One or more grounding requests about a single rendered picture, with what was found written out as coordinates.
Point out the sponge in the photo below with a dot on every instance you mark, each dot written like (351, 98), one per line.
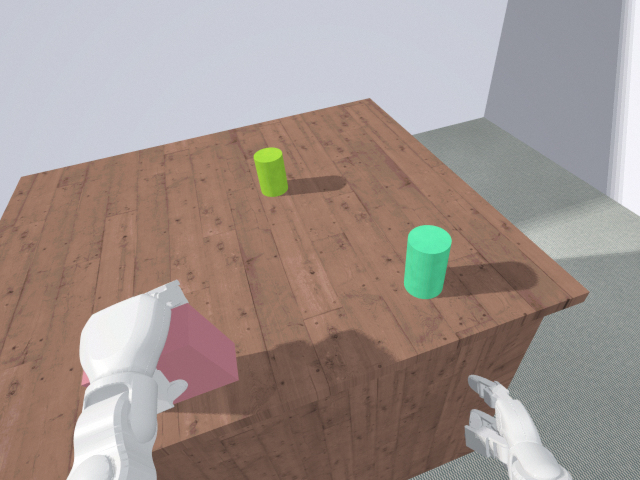
(195, 351)

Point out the robot left hand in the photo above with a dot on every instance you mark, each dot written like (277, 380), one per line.
(129, 336)

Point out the robot left forearm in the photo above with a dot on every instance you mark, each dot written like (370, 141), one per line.
(116, 431)

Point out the robot right hand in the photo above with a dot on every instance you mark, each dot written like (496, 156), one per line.
(492, 437)

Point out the table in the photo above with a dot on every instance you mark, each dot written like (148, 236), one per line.
(343, 374)

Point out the robot right forearm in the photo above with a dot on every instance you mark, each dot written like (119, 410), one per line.
(532, 461)

